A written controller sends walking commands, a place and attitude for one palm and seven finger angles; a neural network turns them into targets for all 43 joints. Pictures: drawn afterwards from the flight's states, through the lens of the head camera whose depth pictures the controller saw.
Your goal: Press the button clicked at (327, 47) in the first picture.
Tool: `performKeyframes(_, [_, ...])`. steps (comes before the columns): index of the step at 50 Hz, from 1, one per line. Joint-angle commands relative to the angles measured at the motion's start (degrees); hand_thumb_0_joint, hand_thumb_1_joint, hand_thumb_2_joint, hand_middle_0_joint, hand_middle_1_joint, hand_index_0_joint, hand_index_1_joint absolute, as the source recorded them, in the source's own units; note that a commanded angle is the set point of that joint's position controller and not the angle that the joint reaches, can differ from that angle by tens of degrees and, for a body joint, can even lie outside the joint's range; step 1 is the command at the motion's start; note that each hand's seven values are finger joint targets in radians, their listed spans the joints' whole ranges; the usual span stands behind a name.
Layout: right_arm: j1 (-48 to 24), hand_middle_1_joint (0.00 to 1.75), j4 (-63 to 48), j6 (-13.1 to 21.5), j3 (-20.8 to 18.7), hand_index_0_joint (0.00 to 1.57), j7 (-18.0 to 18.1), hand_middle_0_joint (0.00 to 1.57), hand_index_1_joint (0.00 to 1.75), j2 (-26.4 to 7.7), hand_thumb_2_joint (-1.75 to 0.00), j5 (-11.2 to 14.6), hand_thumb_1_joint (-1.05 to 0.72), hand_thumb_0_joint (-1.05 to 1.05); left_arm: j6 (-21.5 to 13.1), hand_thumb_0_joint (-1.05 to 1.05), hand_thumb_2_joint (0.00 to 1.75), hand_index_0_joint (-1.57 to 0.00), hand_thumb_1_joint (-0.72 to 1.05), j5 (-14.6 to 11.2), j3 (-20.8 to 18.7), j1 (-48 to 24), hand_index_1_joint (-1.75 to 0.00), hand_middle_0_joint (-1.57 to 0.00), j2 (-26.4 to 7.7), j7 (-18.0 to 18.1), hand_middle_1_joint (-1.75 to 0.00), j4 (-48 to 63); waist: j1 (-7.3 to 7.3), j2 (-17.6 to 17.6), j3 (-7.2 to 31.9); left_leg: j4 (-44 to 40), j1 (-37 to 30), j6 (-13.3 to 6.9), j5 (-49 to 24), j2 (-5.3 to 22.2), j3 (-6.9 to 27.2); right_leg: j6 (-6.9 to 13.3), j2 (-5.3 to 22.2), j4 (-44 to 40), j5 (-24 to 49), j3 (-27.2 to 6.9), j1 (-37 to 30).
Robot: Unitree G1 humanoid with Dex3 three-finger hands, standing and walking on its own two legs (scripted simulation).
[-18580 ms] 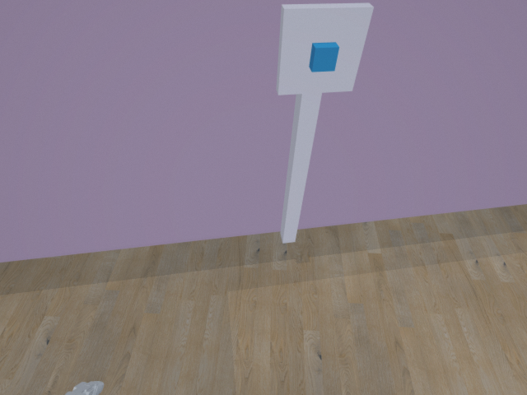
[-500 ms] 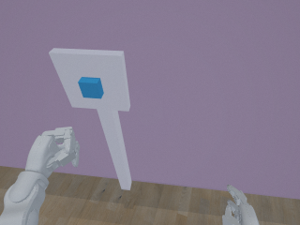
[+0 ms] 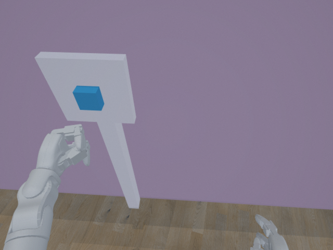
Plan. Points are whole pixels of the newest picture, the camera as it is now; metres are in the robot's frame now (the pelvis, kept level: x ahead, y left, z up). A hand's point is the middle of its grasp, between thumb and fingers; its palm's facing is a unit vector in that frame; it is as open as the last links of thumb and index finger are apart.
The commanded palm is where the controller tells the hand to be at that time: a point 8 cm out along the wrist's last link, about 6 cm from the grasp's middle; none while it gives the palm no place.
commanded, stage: aim a knuckle at the button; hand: left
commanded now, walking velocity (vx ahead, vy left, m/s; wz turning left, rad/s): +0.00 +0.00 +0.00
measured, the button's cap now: (89, 97) +0.46 +0.24 +0.13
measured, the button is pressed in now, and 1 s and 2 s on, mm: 0 0 9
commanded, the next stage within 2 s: press the button with the knuckle in 1.26 s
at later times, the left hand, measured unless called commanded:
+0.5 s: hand (98, 130) +0.37 +0.20 +0.10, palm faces +0.00 -1.00 -0.03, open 3.1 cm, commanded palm +0.35 +0.25 +0.10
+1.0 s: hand (98, 131) +0.37 +0.20 +0.10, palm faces -0.01 -1.00 -0.02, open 3.1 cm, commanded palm +0.34 +0.25 +0.10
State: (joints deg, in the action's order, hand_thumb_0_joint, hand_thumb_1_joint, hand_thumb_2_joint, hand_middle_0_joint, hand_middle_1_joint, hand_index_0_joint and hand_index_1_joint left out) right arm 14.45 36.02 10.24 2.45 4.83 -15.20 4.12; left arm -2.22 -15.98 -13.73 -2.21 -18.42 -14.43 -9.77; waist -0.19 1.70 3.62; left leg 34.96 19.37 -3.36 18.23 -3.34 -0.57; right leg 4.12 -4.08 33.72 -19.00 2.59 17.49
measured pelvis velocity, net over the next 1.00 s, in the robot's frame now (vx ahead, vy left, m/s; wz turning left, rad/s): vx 0.00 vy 0.01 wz -0.02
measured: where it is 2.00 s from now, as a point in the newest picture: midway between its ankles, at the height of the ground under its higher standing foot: outside the picture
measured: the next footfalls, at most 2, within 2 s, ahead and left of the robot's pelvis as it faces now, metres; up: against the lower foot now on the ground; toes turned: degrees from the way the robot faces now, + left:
none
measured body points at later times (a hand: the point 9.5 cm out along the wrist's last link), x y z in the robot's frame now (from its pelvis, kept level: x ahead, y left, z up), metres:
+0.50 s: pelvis +0.00 +0.01 +0.00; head +0.02 +0.00 +0.45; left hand +0.37 +0.25 +0.11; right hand +0.12 -0.25 -0.10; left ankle +0.00 +0.08 -0.73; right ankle -0.02 -0.07 -0.73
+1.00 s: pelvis +0.00 +0.01 +0.00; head +0.02 +0.01 +0.45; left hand +0.36 +0.25 +0.10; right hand +0.11 -0.25 -0.10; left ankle +0.00 +0.08 -0.73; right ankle -0.02 -0.07 -0.73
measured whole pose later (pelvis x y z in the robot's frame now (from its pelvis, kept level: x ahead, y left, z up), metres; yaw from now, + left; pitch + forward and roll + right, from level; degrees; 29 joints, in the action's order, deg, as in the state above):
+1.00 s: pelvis +0.00 +0.01 +0.00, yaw -1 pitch +5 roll -1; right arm 17.5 36.0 2.5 1.5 3.6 -15.1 4.1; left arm -9.3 -13.2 -13.0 -18.6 -18.1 -12.3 -30.0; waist -2.2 1.3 4.0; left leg 35.8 22.8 -4.1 18.3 -3.4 -1.6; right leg 3.4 -4.0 34.5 -18.8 1.7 21.0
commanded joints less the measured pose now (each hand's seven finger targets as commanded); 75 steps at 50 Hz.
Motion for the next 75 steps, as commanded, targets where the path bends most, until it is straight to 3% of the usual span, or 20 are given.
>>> performKeyframes(1, [-4.9, 0.30, -8.1, 2.5, -2.5, 0.20, 1.0, 0.20, 0.30, -7.2, -0.90, 0.0, -0.90, 0.00, -4.6, 0.00, 0.90, -1.30, 0.90, -0.7, -3.7, -22.4, -1.50, -1.30, -11.3, 0.2, -1.50, 9.3, -1.30, -1.0, 9.6, -3.1, -5.7, 0.8, -13.8, 3.3, 3.6, -3.0, 4.0, -4.7, 15.6, -3.3, -0.7])
performKeyframes(3, [-5.0, 0.30, -8.3, 2.2, -2.4, 0.20, 0.9, 0.20, 0.30, -7.0, -0.90, -0.1, -0.90, 0.00, -4.8, 0.00, 0.90, -1.30, 0.90, -0.5, -2.6, -23.7, -1.50, -1.30, -10.2, 0.1, -1.50, 8.2, -1.13, 1.8, 11.0, -3.2, -6.8, 0.9, -13.8, 3.0, 3.4, -2.9, 4.2, -4.7, 15.4, -3.4, -0.4])
performKeyframes(17, [-2.0, 0.30, -7.9, -1.5, -2.9, 0.20, -0.1, 0.20, 0.30, -7.5, -0.90, -0.4, -0.90, 0.00, -6.9, 0.00, 0.90, -1.30, 0.90, 1.6, -3.6, -32.0, -1.50, -1.30, -11.7, 2.6, -1.50, -3.7, -0.91, -1.4, 13.5, -2.7, -6.1, 1.2, -16.6, 3.5, 3.8, -2.4, 3.8, -3.3, 17.2, -3.0, -0.2])
performKeyframes(20, [-1.3, 0.30, -7.4, -2.3, -3.0, 0.20, -0.1, 0.20, 0.30, -7.6, -0.90, -0.3, -0.90, 0.00, -8.2, 0.00, 0.90, -1.30, 0.90, 2.0, -4.2, -36.4, -1.50, -1.30, -13.0, 2.7, -1.50, -5.1, -1.39, 0.8, 14.1, -2.6, -6.6, 1.5, -16.9, 3.5, 3.8, -2.1, 3.8, -3.0, 17.0, -3.0, 0.3])
performKeyframes(22, [-1.0, 0.30, -7.4, -2.6, -3.1, 0.20, -0.3, 0.20, 0.30, -7.4, -0.90, -0.3, -0.90, 0.00, -9.2, 0.00, 0.90, -1.30, 0.90, 2.3, -1.7, -38.3, -1.50, -1.30, -10.8, 2.5, -1.50, -5.2, -2.00, 2.0, 14.8, -2.2, -7.9, 1.5, -18.1, 3.6, 3.9, -2.1, 3.7, -2.8, 17.4, -3.0, 1.1])
performKeyframes(28, [1.2, 0.30, -6.1, -4.2, -3.3, 0.20, -0.2, 0.20, 0.30, -8.2, -0.90, -0.3, -0.90, 0.00, -10.0, 0.00, 0.90, -1.30, 0.90, 2.3, -2.9, -43.3, -1.50, -1.30, -12.5, 2.3, -1.50, -14.3, -3.00, -1.7, 13.6, -1.8, -4.8, 1.0, -15.2, 3.4, 3.7, -2.4, 3.6, -3.0, 16.7, -3.5, 1.8])
performKeyframes(30, [1.5, 0.30, -6.5, -4.7, -3.4, 0.20, -0.4, 0.20, 0.30, -8.3, -0.90, -0.5, -0.90, 0.00, -10.8, 0.00, 0.90, -1.30, 0.90, 2.7, -4.7, -42.6, -1.50, -1.30, -14.8, 2.2, -1.50, -13.9, -1.88, 1.3, 16.0, -1.7, -5.1, 1.2, -16.3, 3.2, 3.6, -2.0, 3.7, -2.4, 17.4, -3.7, 0.6])
performKeyframes(32, [1.6, 0.30, -7.1, -4.8, -3.7, 0.20, -0.7, 0.20, 0.30, -8.0, -0.90, -0.5, -0.90, 0.00, -11.8, 0.00, 0.90, -1.30, 0.90, 2.8, -3.1, -41.5, -1.50, -1.30, -12.7, 2.0, -1.50, -12.2, -1.70, 2.2, 17.9, -1.4, -7.2, 1.3, -19.4, 3.5, 3.8, -1.9, 3.5, -1.8, 19.2, -3.4, 0.5])
performKeyframes(34, [1.9, 0.30, -7.6, -4.8, -3.9, 0.20, -1.0, 0.20, 0.30, -8.0, -0.90, -0.6, -0.90, 0.00, -12.0, 0.00, 0.90, -1.30, 0.90, 2.0, -4.9, -37.3, -1.50, -1.30, -13.4, 1.8, -1.50, -11.6, -0.82, 0.5, 19.3, -1.2, -7.3, 1.3, -21.7, 3.6, 3.5, -2.1, 3.4, -1.7, 22.1, -3.5, -1.6])
performKeyframes(37, [1.9, 0.30, -8.0, -5.4, -3.7, 0.20, -1.0, 0.20, 0.30, -8.1, -0.90, -0.3, -0.90, 0.00, -11.3, 0.00, 0.90, -1.30, 0.90, 1.7, -4.9, -35.8, -1.50, -1.30, -13.4, 1.3, -1.50, -12.1, -1.28, -1.9, 15.8, -1.8, -4.4, 0.9, -19.9, 3.6, 2.9, -2.4, 3.4, -2.2, 22.8, -3.6, -1.9])
performKeyframes(39, [1.5, 0.30, -8.4, -5.5, -3.7, 0.20, -1.0, 0.20, 0.30, -8.0, -0.90, -0.2, -0.90, 0.00, -11.0, 0.00, 0.90, -1.30, 0.90, 1.7, -4.7, -35.4, -1.50, -1.30, -13.1, 1.4, -1.50, -10.2, -1.03, 1.7, 15.1, -2.1, -5.0, 1.1, -19.7, 3.5, 3.0, -2.2, 3.4, -2.3, 21.6, -3.5, -0.8])
performKeyframes(41, [1.4, 0.30, -8.4, -5.3, -3.8, 0.20, -0.9, 0.20, 0.30, -7.9, -0.90, -0.2, -0.90, 0.00, -10.9, 0.00, 0.90, -1.30, 0.90, 1.5, -3.8, -37.0, -1.50, -1.30, -12.1, 1.7, -1.50, -8.9, -1.84, -0.9, 14.5, -1.8, -5.6, 0.9, -19.1, 3.7, 3.4, -2.3, 3.2, -2.6, 20.6, -3.4, 0.1])
performKeyframes(43, [1.2, 0.30, -8.1, -5.3, -3.9, 0.20, -0.7, 0.20, 0.30, -8.0, -0.90, -0.3, -0.90, 0.00, -11.2, 0.00, 0.90, -1.30, 0.90, 1.7, -5.4, -36.8, -1.50, -1.30, -14.0, 2.1, -1.50, -7.4, -1.46, 1.1, 15.4, -2.1, -6.4, 1.1, -18.5, 3.7, 3.3, -2.2, 3.2, -2.7, 19.7, -3.6, 0.2])
performKeyframes(44, [0.9, 0.30, -8.4, -5.1, -3.6, 0.20, -0.8, 0.20, 0.30, -7.6, -0.90, -0.3, -0.90, 0.00, -11.5, 0.00, 0.90, -1.30, 0.90, 1.7, -2.4, -37.7, -1.50, -1.30, -10.9, 1.9, -1.50, -5.8, -1.97, 2.3, 15.7, -2.3, -7.6, 1.2, -19.0, 3.7, 3.5, -2.2, 3.2, -2.5, 19.4, -3.3, 0.8])
performKeyframes(50, [0.4, 0.30, -7.6, -5.0, -3.3, 0.20, -0.4, 0.20, 0.30, -7.9, -0.90, -0.2, -0.90, 0.00, -10.4, 0.00, 0.90, -1.30, 0.90, 1.8, -1.8, -39.6, -1.50, -1.30, -10.6, 2.4, -1.50, -8.6, -2.64, -0.1, 13.1, -2.7, -6.5, 1.1, -14.3, 3.7, 3.9, -2.3, 3.2, -3.4, 15.3, -3.2, 2.6])
performKeyframes(51, [0.5, 0.30, -7.5, -5.1, -3.4, 0.20, -0.3, 0.20, 0.30, -8.1, -0.90, -0.3, -0.90, 0.00, -10.5, 0.00, 0.90, -1.30, 0.90, 2.1, -3.3, -40.0, -1.50, -1.30, -12.4, 2.7, -1.50, -8.5, -2.49, -1.3, 13.7, -2.5, -6.3, 0.9, -14.5, 3.8, 4.2, -2.2, 3.2, -3.3, 15.2, -3.2, 2.0])
performKeyframes(52, [0.0, 0.30, -8.0, -5.0, -3.2, 0.20, -0.4, 0.20, 0.30, -7.7, -0.90, -0.3, -0.90, 0.00, -10.5, 0.00, 0.90, -1.30, 0.90, 2.3, -1.0, -40.3, -1.50, -1.30, -10.1, 2.5, -1.50, -7.8, -2.38, 0.7, 14.5, -2.6, -7.1, 1.0, -14.7, 3.6, 4.0, -2.2, 3.4, -3.1, 15.4, -3.3, 2.0])
performKeyframes(68, [0.1, 0.30, -8.6, -5.3, -3.1, 0.20, -0.7, 0.20, 0.30, -7.9, -0.90, -0.2, -0.90, 0.00, -10.7, 0.00, 0.90, -1.30, 0.90, 1.9, -3.6, -39.4, -1.50, -1.30, -12.8, 1.7, -1.50, -11.1, -1.40, 0.0, 15.1, -2.1, -5.5, 1.2, -15.0, 3.5, 4.0, -2.0, 3.3, -2.6, 16.3, -3.4, 1.0])
performKeyframes(72, [0.5, 0.30, -7.8, -5.5, -3.1, 0.20, -0.4, 0.20, 0.30, -8.0, -0.90, -0.2, -0.90, 0.00, -10.7, 0.00, 0.90, -1.30, 0.90, 2.0, -3.6, -43.2, -1.50, -1.30, -13.4, 2.0, -1.50, -10.9, -2.57, -0.2, 14.1, -1.9, -5.1, 1.0, -14.5, 3.6, 3.9, -2.2, 3.2, -3.0, 16.0, -3.5, 1.8])
performKeyframes(75, [0.8, 0.30, -7.3, -5.3, -3.1, 0.20, -0.4, 0.20, 0.30, -7.9, -0.90, -0.1, -0.90, 0.00, -11.1, 0.00, 0.90, -1.30, 0.90, 2.2, -0.7, -46.1, -1.50, -1.30, -10.6, 2.0, -1.50, -11.7, -3.37, 2.1, 14.0, -1.9, -7.2, 1.4, -14.4, 3.7, 4.7, -2.0, 3.1, -2.9, 14.2, -3.0, 4.3])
